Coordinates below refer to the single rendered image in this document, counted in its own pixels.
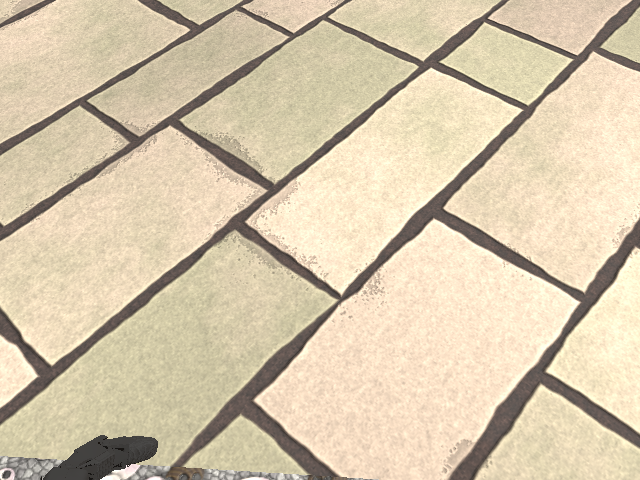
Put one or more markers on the left robot hand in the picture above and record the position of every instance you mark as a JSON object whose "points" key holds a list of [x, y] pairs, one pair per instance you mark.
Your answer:
{"points": [[100, 456]]}

